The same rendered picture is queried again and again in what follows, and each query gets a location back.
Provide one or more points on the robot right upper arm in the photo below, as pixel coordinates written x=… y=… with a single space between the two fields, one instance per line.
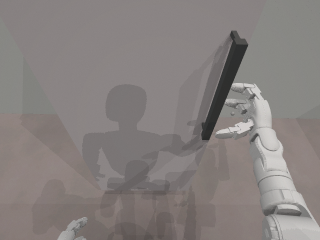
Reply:
x=289 y=227

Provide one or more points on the left robot hand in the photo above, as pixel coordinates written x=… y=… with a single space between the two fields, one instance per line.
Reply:
x=72 y=230

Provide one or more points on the right robot forearm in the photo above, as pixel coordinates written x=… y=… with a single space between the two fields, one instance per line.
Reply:
x=278 y=193

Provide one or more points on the fridge door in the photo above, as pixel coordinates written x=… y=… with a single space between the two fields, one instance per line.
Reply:
x=132 y=81

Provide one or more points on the right robot hand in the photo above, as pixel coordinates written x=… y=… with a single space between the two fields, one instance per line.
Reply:
x=259 y=112

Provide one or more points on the handle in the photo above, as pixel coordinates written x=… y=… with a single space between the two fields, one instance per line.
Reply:
x=232 y=64

